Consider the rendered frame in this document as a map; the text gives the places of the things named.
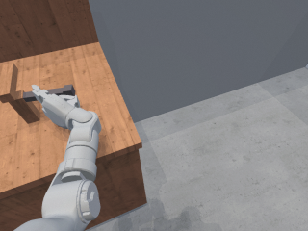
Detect tap lever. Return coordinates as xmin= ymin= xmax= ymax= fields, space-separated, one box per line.
xmin=23 ymin=84 xmax=76 ymax=102

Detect left robot forearm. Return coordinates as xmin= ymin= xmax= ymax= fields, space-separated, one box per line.
xmin=41 ymin=107 xmax=102 ymax=218

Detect left robot hand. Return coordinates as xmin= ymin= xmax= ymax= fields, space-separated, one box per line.
xmin=32 ymin=85 xmax=80 ymax=129

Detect robot left upper arm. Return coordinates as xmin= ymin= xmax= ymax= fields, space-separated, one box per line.
xmin=13 ymin=179 xmax=101 ymax=231

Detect counter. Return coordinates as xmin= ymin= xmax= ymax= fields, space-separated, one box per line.
xmin=0 ymin=0 xmax=147 ymax=231

